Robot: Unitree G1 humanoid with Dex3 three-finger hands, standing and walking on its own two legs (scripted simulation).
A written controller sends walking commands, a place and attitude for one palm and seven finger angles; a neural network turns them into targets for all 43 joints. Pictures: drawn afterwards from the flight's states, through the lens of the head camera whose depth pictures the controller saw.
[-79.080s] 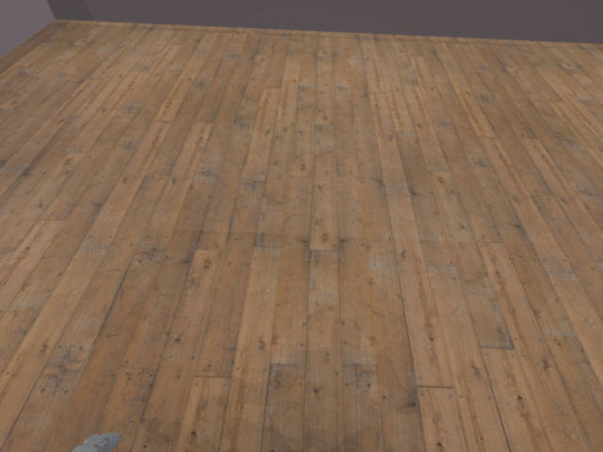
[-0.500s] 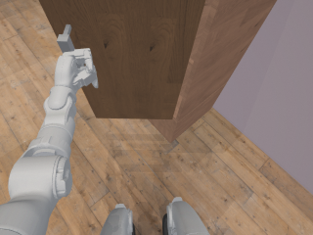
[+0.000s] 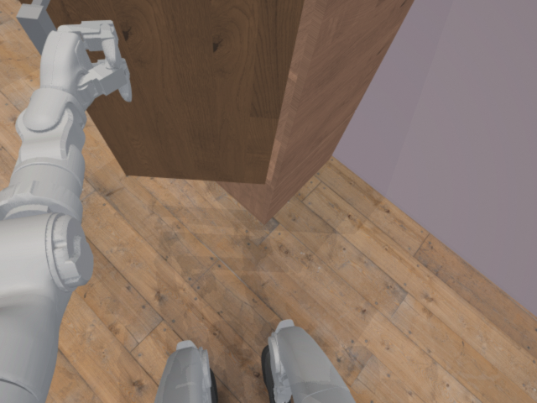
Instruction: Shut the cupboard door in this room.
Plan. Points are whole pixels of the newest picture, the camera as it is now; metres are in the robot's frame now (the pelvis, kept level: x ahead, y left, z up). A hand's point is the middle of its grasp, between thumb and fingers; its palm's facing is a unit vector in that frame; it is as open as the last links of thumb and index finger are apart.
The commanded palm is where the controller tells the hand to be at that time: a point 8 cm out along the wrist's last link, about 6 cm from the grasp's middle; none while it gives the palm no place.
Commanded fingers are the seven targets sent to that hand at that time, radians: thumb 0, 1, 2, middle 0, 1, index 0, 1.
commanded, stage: push the door shut along its arc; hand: left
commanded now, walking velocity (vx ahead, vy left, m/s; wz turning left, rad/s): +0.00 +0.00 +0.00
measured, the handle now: (62, 46) +0.62 +0.20 +0.09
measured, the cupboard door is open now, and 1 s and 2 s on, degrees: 41 30 30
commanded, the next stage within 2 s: pull the fist back off the door in 0.48 s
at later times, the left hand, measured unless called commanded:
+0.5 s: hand (132, 46) +0.60 +0.10 +0.10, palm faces -0.30 -0.95 -0.02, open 3.1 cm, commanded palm +0.62 +0.12 +0.09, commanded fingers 0.00 0.90 0.90 -1.30 -1.50 -1.30 -1.50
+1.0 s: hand (152, 45) +0.62 +0.08 +0.09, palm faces +0.11 -0.99 -0.01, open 3.1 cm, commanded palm +0.57 +0.12 +0.09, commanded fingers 0.00 0.90 0.90 -1.30 -1.50 -1.30 -1.50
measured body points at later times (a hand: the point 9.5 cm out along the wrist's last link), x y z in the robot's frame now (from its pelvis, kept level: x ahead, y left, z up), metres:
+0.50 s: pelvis +0.00 +0.01 -0.01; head +0.19 +0.03 +0.39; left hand +0.61 +0.16 +0.10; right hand -0.05 -0.24 -0.11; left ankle +0.03 +0.11 -0.63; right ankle +0.05 -0.10 -0.63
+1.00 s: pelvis +0.03 +0.00 +0.01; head +0.20 +0.00 +0.42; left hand +0.60 +0.13 +0.09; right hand -0.04 -0.23 -0.10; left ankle +0.03 +0.11 -0.63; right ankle +0.05 -0.10 -0.63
